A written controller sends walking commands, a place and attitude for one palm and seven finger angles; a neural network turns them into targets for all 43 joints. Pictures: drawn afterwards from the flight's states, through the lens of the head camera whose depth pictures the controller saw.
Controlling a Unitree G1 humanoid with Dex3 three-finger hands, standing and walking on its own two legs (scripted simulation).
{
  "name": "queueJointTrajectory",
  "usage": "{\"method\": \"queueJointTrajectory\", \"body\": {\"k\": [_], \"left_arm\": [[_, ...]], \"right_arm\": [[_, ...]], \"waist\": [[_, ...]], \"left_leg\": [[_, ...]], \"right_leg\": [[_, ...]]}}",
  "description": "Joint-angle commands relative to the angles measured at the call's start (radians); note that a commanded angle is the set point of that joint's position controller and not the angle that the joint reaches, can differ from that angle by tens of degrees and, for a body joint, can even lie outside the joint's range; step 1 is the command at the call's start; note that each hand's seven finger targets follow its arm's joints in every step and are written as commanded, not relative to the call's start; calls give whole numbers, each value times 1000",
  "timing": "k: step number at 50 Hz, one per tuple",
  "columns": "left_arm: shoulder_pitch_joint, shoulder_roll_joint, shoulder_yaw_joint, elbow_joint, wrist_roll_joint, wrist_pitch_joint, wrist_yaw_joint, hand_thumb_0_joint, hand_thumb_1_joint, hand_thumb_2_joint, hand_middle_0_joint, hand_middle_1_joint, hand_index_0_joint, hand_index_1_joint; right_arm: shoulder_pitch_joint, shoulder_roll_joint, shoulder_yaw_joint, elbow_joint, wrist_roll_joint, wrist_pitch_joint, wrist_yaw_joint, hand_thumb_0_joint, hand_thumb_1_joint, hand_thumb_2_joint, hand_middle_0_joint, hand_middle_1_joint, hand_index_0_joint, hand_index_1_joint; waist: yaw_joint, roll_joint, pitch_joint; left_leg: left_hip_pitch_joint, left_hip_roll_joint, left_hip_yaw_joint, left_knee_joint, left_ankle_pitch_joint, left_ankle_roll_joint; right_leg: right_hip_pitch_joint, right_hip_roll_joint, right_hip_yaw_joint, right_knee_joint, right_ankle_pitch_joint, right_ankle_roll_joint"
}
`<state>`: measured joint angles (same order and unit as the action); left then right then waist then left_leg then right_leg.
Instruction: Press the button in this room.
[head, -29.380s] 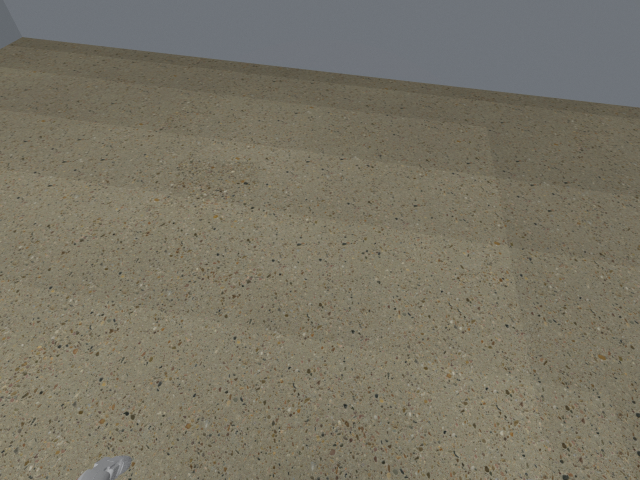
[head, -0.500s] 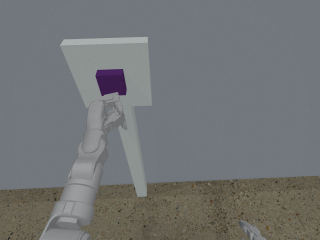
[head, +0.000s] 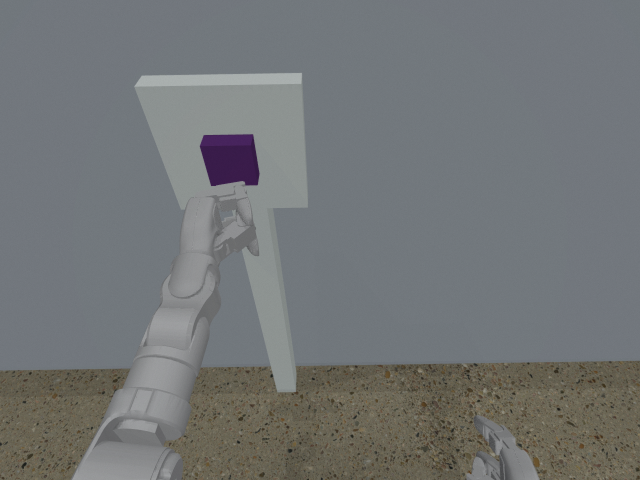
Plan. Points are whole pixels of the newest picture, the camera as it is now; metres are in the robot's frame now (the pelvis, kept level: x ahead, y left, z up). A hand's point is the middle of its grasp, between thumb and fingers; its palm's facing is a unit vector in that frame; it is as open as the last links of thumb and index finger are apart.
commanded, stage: aim a knuckle at the button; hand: left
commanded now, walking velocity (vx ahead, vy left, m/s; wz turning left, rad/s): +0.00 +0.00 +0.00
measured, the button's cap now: (231, 159) +0.49 +0.15 +0.16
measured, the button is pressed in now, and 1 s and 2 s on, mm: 0 6 2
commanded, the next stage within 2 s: press the button with the knuckle in 0.14 s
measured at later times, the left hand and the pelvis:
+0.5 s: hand (245, 223) +0.39 +0.12 +0.13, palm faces +0.05 -1.00 +0.01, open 3.1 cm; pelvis +0.01 +0.00 +0.00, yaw -1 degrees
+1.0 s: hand (248, 205) +0.43 +0.12 +0.13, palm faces +0.04 -1.00 -0.01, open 2.8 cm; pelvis +0.00 +0.01 +0.00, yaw +0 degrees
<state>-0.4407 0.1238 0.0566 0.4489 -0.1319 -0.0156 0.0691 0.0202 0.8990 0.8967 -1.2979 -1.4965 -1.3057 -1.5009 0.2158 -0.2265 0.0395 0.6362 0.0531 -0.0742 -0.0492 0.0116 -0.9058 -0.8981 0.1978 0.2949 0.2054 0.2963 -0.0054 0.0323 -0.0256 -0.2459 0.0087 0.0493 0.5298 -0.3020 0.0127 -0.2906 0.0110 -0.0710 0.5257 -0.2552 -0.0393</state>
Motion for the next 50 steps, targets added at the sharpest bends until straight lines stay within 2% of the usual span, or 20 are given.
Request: {"method": "queueJointTrajectory", "body": {"k": [1,5,6,8,12,14,17,21,22,23,24,26,30,31,36,38,40,45,46,50], "left_arm": [[-396,78,24,-205,-10,-72,-3,0,900,900,-1300,-1500,-1300,-1500],[-392,116,65,-298,-13,-134,4,0,900,900,-1300,-1500,-1300,-1500],[-384,136,75,-296,-9,-144,9,0,900,900,-1300,-1500,-1300,-1500],[-387,141,72,-284,1,-148,10,0,900,900,-1300,-1500,-1300,-1500],[-303,118,57,-233,5,-107,-2,0,900,900,-1300,-1500,-1300,-1500],[-336,84,27,-238,-5,-86,-11,0,900,900,-1300,-1500,-1300,-1500],[-354,111,58,-258,-21,-75,-15,0,900,900,-1300,-1500,-1300,-1500],[-419,138,73,-271,-19,-95,-9,0,900,900,-1300,-1500,-1300,-1500],[-429,117,56,-261,-16,-99,-9,0,900,900,-1300,-1500,-1300,-1500],[-441,145,73,-238,-8,-102,-4,0,900,900,-1300,-1500,-1300,-1500],[-456,111,42,-225,0,-103,-5,0,900,900,-1300,-1500,-1300,-1500],[-512,114,35,-179,7,-103,-1,0,900,900,-1300,-1500,-1300,-1500],[-568,113,41,-107,5,-103,-1,0,900,900,-1300,-1500,-1300,-1500],[-564,110,47,-87,1,-106,-2,0,900,900,-1300,-1500,-1300,-1500],[-574,170,112,-26,0,-140,5,0,900,900,-1300,-1500,-1300,-1500],[-566,185,130,-19,7,-156,6,0,900,900,-1300,-1500,-1300,-1500],[-585,175,118,-25,13,-168,5,0,900,900,-1300,-1500,-1300,-1500],[-721,194,118,39,13,-174,5,0,900,900,-1300,-1500,-1300,-1500],[-718,221,138,53,14,-177,4,0,900,900,-1300,-1500,-1300,-1500],[-813,187,99,110,15,-199,-7,0,900,900,-1300,-1500,-1300,-1500]], "right_arm": [[-44,-111,-40,-139,-6,-44,-3,0,-900,-900,200,300,200,300],[-45,-104,-44,-150,-11,-57,2,0,-900,-900,200,300,200,300],[-43,-107,-44,-146,-12,-56,4,0,-900,-900,200,300,200,300],[-43,-104,-43,-138,-11,-55,5,0,-900,-900,200,300,200,300],[-41,-109,-46,-139,-5,-46,7,0,-900,-900,200,300,200,300],[-40,-110,-45,-140,-2,-44,5,0,-900,-900,200,300,200,300],[-31,-118,-52,-139,-4,-43,0,0,-900,-900,200,300,200,300],[-23,-118,-49,-128,-7,-44,-4,0,-900,-900,200,300,200,300],[-28,-113,-48,-129,-7,-46,-3,0,-900,-900,200,300,200,300],[-22,-116,-47,-120,-6,-44,-4,0,-900,-900,200,300,200,300],[-22,-112,-45,-119,-7,-43,-4,0,-900,-900,200,300,200,300],[-16,-116,-45,-107,-7,-42,-4,0,-900,-900,200,300,200,300],[-2,-120,-46,-102,-8,-38,-6,0,-900,-900,200,300,200,300],[7,-122,-48,-101,-10,-39,-4,0,-900,-900,200,300,200,300],[36,-128,-50,-94,-18,-34,2,0,-900,-900,200,300,200,300],[45,-126,-54,-94,-18,-32,6,0,-900,-900,200,300,200,300],[51,-125,-56,-93,-18,-30,10,0,-900,-900,200,300,200,300],[67,-131,-55,-73,-17,-23,4,0,-900,-900,200,300,200,300],[70,-136,-57,-73,-17,-21,2,0,-900,-900,200,300,200,300],[83,-132,-52,-56,-15,-25,-1,0,-900,-900,200,300,200,300]], "waist": [[-17,-94,-250],[9,-79,-340],[8,-104,-328],[0,-75,-287],[6,-59,-243],[-6,-52,-232],[-7,-108,-262],[-14,-118,-269],[-18,-92,-250],[-18,-71,-245],[-24,-45,-239],[-38,-42,-221],[-42,-45,-258],[-37,-76,-278],[-25,-101,-322],[-17,-79,-331],[-24,-55,-327],[-61,-77,-265],[-57,-97,-267],[-76,-29,-279]], "left_leg": [[42,-11,-33,-51,191,16],[60,-10,-22,-45,265,15],[50,-7,-24,-45,265,17],[45,-8,-19,-50,246,16],[33,-8,-17,-57,235,15],[46,-9,-21,-59,235,14],[55,-6,-23,-57,256,18],[53,-5,-27,-58,254,17],[57,-6,-24,-58,250,19],[52,-7,-28,-58,239,16],[59,-7,-28,-58,238,14],[55,-7,-35,-54,202,15],[59,-8,-41,-53,212,12],[57,-6,-46,-50,227,12],[37,-4,-41,-40,288,11],[36,-5,-35,-36,313,11],[44,-3,-32,-30,334,9],[12,-5,-40,-38,229,16],[3,-3,-44,-39,216,17],[16,-6,-48,-40,183,12]], "right_leg": [[100,-15,53,-67,214,19],[171,-16,60,-38,315,19],[171,-15,58,-38,311,21],[150,-16,61,-45,299,21],[133,-16,57,-59,282,18],[115,-13,52,-64,279,17],[135,-10,51,-65,299,20],[140,-10,53,-63,290,21],[121,-11,55,-64,288,21],[114,-12,55,-62,272,18],[96,-12,53,-61,264,17],[63,-12,52,-69,215,17],[63,-10,48,-59,221,13],[71,-7,44,-53,231,13],[110,-7,48,-31,307,15],[119,-7,50,-23,336,13],[104,-6,49,-21,353,12],[57,-4,54,-45,255,17],[61,-3,53,-46,235,17],[21,-3,52,-45,193,13]]}}
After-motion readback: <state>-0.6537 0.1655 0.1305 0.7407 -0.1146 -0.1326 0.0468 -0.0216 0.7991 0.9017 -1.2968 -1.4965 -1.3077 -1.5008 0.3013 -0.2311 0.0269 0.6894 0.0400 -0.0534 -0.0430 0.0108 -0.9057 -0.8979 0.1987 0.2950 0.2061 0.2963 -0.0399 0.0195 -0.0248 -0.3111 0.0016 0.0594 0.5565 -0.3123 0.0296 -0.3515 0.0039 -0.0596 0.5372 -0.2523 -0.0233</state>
